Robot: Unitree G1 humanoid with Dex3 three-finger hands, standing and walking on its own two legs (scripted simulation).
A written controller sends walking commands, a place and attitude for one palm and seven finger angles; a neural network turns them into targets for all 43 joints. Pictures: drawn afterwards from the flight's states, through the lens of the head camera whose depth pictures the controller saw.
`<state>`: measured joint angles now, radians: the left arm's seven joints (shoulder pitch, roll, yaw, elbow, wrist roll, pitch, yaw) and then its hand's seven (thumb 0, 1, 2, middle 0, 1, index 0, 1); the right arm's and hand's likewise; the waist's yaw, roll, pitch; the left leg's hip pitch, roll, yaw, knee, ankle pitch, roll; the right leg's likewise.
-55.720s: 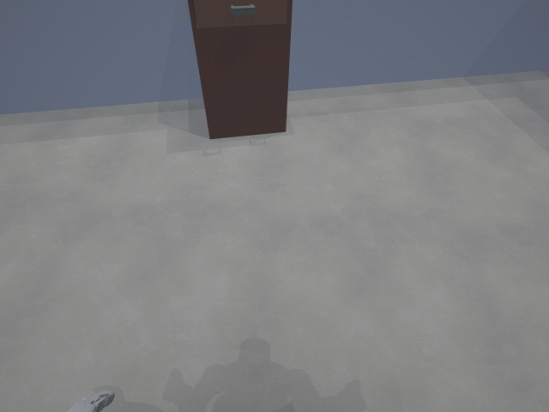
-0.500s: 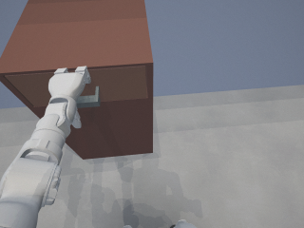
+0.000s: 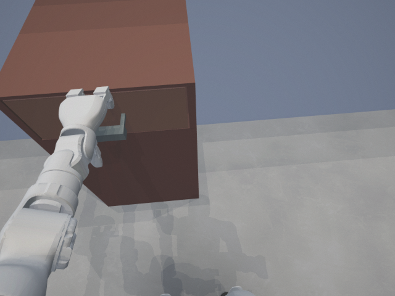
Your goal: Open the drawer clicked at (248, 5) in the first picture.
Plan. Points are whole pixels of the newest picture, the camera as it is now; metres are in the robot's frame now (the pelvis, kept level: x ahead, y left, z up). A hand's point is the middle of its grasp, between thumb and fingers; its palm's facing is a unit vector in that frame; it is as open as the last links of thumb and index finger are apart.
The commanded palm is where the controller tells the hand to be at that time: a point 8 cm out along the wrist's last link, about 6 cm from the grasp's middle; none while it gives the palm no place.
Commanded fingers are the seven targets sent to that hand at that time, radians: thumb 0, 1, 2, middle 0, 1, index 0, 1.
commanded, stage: re-aim the fingers above the handle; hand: left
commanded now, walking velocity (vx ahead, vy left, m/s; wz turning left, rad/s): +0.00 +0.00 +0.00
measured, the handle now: (105, 126) +0.52 +0.22 -0.03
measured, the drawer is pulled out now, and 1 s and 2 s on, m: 0.00 0.00 0.00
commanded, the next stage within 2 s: lower the fingers behind the handle in 0.12 s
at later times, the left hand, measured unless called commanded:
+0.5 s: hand (90, 138) +0.46 +0.23 +0.01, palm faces -0.12 -0.01 -0.99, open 13.8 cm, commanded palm +0.45 +0.23 +0.06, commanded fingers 0.00 -0.50 0.30 -0.30 -1.20 -0.30 -1.20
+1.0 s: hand (98, 140) +0.47 +0.23 -0.02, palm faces -0.09 -0.01 -1.00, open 13.8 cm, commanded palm +0.46 +0.22 +0.03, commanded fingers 0.00 -0.50 0.30 -0.30 -1.20 -0.30 -1.20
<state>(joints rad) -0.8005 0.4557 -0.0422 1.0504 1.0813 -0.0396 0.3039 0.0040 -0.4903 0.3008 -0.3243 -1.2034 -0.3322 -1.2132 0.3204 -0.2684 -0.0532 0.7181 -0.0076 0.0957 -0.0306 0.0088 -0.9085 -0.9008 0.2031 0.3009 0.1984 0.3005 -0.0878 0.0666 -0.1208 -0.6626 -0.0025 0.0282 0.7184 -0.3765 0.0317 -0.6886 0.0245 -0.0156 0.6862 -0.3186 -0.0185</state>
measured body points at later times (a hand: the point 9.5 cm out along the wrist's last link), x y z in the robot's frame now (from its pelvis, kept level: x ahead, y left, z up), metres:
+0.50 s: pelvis +0.00 +0.00 +0.00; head +0.10 -0.01 +0.43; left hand +0.46 +0.23 +0.06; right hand +0.02 -0.27 -0.14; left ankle -0.03 +0.10 -0.71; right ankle -0.01 -0.11 -0.71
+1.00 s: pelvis -0.01 +0.01 -0.02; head +0.10 +0.01 +0.41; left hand +0.47 +0.22 +0.04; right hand -0.01 -0.25 -0.16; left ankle -0.03 +0.10 -0.71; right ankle -0.01 -0.11 -0.71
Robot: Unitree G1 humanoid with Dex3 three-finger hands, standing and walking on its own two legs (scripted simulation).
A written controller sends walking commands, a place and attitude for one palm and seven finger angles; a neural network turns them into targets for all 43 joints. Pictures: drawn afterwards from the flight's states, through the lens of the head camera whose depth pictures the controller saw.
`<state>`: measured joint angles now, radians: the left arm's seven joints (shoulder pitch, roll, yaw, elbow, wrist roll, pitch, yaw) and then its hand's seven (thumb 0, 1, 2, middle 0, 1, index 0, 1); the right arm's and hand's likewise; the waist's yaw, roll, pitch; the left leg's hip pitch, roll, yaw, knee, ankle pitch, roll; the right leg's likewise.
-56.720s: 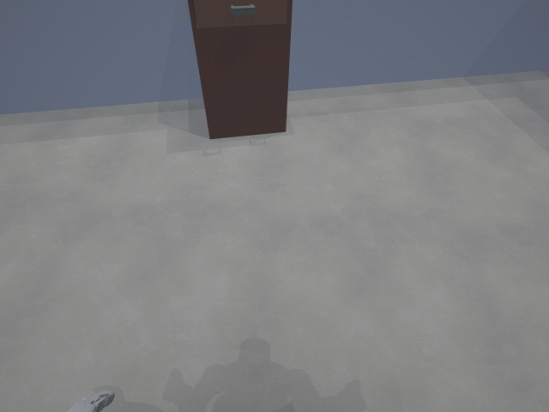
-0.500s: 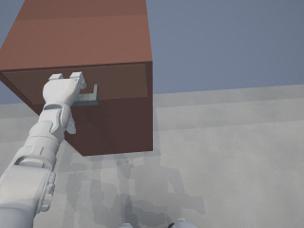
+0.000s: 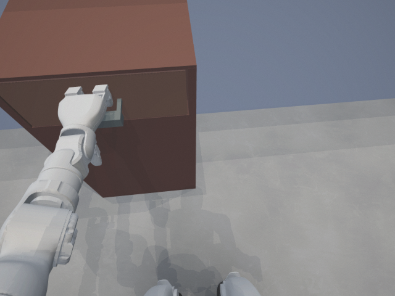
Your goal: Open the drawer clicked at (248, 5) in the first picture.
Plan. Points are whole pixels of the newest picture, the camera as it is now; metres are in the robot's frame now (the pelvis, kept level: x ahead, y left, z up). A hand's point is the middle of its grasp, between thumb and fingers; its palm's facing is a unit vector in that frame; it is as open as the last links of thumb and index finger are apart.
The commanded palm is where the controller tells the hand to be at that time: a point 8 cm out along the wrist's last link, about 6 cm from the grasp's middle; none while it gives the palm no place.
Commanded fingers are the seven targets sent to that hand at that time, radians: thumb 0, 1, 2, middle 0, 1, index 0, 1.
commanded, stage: lower the fingers behind the handle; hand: left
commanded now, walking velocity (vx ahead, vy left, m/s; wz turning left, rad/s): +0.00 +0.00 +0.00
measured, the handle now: (100, 112) +0.53 +0.21 -0.01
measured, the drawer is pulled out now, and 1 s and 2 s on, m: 0.00 0.00 0.00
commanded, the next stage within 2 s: lift the fingers back up to retry in 0.82 s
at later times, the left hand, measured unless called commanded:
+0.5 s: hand (95, 125) +0.48 +0.21 +0.00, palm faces -0.05 +0.02 -1.00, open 13.8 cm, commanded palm +0.47 +0.21 +0.02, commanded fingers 0.00 -0.50 0.30 -0.30 -1.20 -0.30 -1.20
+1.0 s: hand (95, 126) +0.48 +0.21 +0.00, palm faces -0.05 +0.00 -1.00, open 13.8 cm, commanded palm +0.46 +0.22 +0.03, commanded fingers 0.00 -0.50 0.30 -0.30 -1.20 -0.30 -1.20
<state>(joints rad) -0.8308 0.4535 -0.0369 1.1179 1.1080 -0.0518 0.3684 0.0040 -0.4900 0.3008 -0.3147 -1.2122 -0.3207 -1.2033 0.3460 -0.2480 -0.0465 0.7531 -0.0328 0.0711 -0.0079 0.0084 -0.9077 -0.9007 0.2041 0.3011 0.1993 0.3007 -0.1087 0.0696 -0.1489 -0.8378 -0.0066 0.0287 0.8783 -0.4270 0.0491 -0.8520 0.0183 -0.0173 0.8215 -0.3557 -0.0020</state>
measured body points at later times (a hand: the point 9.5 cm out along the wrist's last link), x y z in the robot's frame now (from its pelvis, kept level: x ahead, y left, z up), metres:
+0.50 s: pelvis -0.02 -0.01 -0.02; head +0.11 -0.02 +0.41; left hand +0.48 +0.21 +0.05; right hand +0.00 -0.29 -0.15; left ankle -0.02 +0.09 -0.69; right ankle +0.01 -0.12 -0.69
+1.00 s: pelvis -0.03 -0.01 -0.03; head +0.10 -0.02 +0.40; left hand +0.48 +0.21 +0.05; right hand -0.03 -0.28 -0.16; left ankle -0.02 +0.09 -0.69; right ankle +0.01 -0.12 -0.69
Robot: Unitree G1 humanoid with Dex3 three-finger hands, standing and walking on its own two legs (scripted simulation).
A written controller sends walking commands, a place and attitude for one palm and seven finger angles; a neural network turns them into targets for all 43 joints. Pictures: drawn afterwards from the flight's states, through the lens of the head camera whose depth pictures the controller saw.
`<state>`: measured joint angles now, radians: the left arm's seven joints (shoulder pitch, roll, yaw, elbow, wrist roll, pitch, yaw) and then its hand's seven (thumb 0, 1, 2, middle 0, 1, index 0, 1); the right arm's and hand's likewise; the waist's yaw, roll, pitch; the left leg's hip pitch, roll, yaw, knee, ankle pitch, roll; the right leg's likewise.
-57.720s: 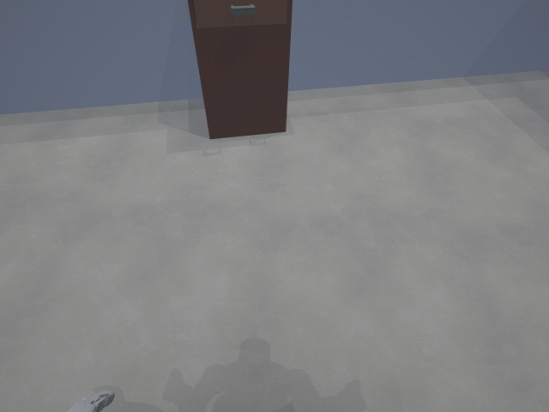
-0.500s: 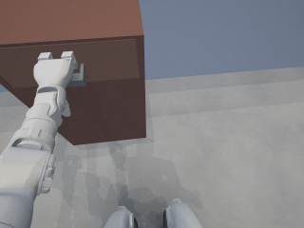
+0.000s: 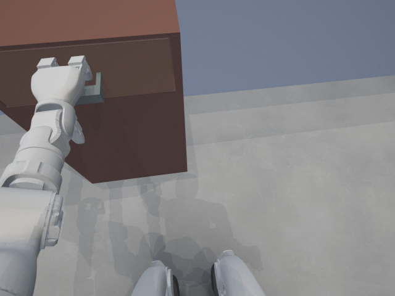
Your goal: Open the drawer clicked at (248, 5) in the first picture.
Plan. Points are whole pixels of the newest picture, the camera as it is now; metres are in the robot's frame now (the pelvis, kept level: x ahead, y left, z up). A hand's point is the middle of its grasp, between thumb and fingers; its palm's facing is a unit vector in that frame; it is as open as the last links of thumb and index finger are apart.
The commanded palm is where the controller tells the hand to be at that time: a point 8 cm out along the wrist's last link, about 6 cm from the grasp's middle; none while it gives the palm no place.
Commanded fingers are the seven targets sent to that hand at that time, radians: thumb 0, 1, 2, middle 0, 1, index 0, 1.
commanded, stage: lift the fingers back up to retry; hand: left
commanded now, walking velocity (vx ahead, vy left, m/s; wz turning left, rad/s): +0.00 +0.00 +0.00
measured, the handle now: (78, 87) +0.56 +0.22 +0.02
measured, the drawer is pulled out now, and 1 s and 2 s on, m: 0.00 0.00 0.00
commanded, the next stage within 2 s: re-aim the fingers above the handle in 0.70 s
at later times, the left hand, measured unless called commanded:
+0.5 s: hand (52, 87) +0.51 +0.24 +0.08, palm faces -0.03 -0.03 -1.00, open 13.8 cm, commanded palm +0.49 +0.23 +0.13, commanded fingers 0.00 -0.50 0.30 -0.30 -1.20 -0.30 -1.20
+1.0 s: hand (53, 92) +0.50 +0.23 +0.08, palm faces -0.04 +0.00 -1.00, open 13.8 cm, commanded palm +0.49 +0.22 +0.13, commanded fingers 0.00 -0.50 0.30 -0.30 -1.20 -0.30 -1.20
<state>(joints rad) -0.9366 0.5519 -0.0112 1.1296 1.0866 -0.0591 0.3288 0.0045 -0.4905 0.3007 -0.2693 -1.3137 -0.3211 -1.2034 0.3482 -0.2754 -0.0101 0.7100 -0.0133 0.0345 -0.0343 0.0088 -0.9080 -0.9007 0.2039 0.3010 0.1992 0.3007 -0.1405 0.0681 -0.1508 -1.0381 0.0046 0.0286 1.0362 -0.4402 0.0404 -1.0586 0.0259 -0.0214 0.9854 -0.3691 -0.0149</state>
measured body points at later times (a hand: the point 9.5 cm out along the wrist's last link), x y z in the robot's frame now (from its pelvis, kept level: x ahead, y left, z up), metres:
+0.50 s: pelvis +0.04 +0.02 +0.04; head +0.13 +0.01 +0.48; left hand +0.51 +0.24 +0.13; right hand +0.06 -0.26 -0.09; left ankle +0.02 +0.10 -0.66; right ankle +0.04 -0.11 -0.66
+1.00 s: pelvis +0.05 +0.00 +0.05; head +0.14 -0.01 +0.49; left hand +0.50 +0.23 +0.14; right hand +0.10 -0.26 -0.09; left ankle +0.02 +0.10 -0.66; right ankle +0.04 -0.11 -0.66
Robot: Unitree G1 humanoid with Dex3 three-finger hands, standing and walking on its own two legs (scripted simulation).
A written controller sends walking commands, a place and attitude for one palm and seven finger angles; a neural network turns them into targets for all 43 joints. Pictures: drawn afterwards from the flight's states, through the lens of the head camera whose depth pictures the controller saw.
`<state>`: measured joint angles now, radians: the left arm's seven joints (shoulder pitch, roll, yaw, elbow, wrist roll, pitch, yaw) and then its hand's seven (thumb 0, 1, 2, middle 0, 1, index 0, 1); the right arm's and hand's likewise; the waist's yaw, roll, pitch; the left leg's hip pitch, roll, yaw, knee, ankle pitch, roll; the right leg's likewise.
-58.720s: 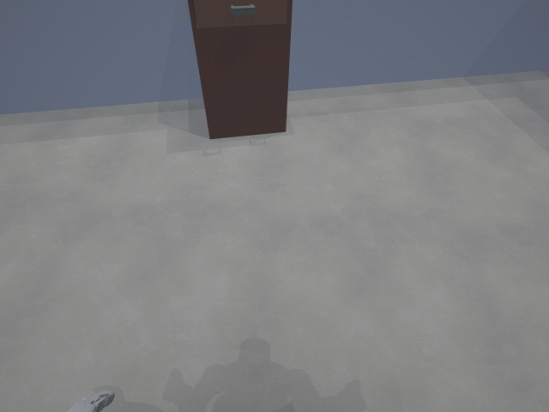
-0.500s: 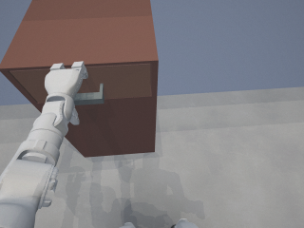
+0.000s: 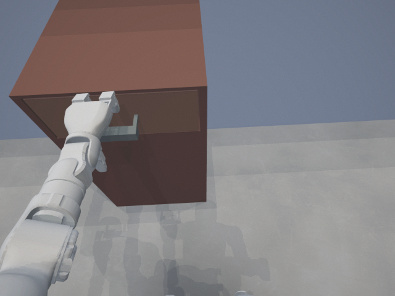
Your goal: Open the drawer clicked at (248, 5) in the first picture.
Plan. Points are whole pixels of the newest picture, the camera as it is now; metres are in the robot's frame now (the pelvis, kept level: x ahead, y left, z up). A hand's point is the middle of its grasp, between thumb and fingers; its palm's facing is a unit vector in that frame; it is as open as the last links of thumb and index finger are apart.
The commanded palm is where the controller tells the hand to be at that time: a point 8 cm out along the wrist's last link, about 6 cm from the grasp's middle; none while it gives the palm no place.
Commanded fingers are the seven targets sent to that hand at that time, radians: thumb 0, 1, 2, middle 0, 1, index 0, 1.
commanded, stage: re-aim the fingers above the handle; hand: left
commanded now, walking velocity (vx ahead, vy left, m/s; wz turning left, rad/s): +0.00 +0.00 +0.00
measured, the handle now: (118, 126) +0.52 +0.21 -0.03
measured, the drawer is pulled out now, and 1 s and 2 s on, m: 0.00 0.00 0.00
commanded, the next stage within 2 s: lower the fingers behind the handle in 1.82 s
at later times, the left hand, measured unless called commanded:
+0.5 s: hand (101, 132) +0.46 +0.22 +0.03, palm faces -0.10 +0.03 -0.99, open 13.8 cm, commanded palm +0.45 +0.21 +0.08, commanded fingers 0.00 -0.50 0.30 -0.30 -1.20 -0.30 -1.20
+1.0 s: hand (93, 132) +0.46 +0.24 +0.03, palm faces -0.11 +0.02 -0.99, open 13.8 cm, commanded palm +0.45 +0.22 +0.08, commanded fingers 0.00 -0.50 0.30 -0.30 -1.20 -0.30 -1.20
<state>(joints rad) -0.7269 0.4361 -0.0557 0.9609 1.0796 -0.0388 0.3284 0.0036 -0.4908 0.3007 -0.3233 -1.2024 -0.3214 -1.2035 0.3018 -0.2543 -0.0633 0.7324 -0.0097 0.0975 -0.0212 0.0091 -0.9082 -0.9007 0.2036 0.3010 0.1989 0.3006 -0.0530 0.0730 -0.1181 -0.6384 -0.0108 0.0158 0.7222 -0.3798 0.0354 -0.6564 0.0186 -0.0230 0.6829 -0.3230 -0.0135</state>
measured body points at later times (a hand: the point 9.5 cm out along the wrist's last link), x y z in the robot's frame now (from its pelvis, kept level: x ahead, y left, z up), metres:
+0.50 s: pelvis -0.01 -0.01 +0.00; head +0.09 -0.03 +0.44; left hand +0.46 +0.22 +0.08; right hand +0.00 -0.29 -0.14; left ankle -0.03 +0.09 -0.71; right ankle -0.01 -0.11 -0.71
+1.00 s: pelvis -0.01 +0.00 +0.00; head +0.09 -0.01 +0.44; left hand +0.46 +0.24 +0.08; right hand +0.01 -0.26 -0.14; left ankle -0.03 +0.10 -0.71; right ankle -0.01 -0.11 -0.71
